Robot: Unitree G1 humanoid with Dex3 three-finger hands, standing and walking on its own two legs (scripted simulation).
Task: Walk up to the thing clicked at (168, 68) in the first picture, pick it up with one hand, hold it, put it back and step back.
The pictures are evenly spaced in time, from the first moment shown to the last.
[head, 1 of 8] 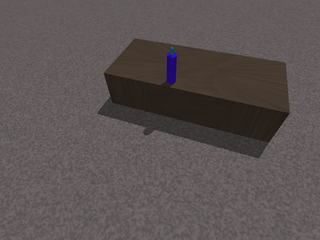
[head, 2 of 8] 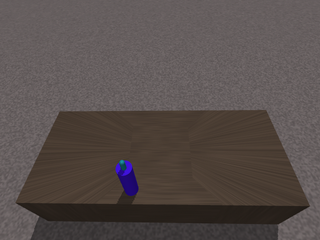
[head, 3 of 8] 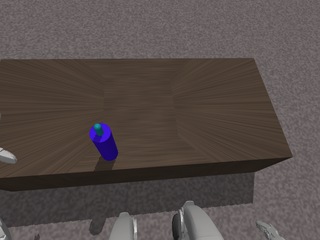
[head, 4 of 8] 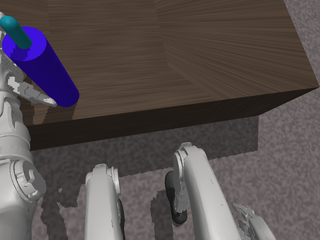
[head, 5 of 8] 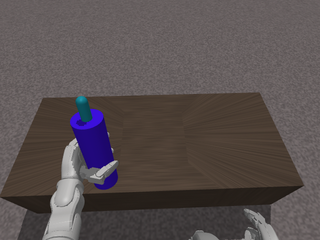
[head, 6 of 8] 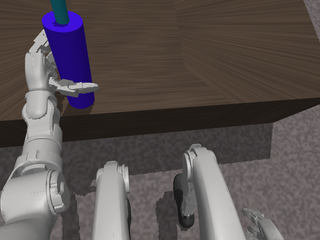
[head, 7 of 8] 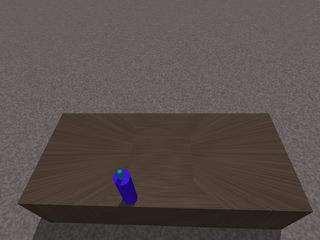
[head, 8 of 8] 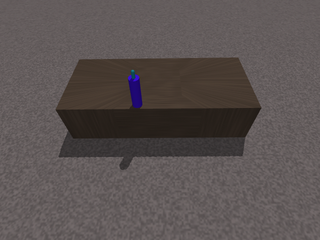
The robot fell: no
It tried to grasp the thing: yes
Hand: left
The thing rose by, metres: 0.35
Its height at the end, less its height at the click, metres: +0.00
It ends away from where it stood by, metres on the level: 0.03
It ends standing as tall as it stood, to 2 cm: yes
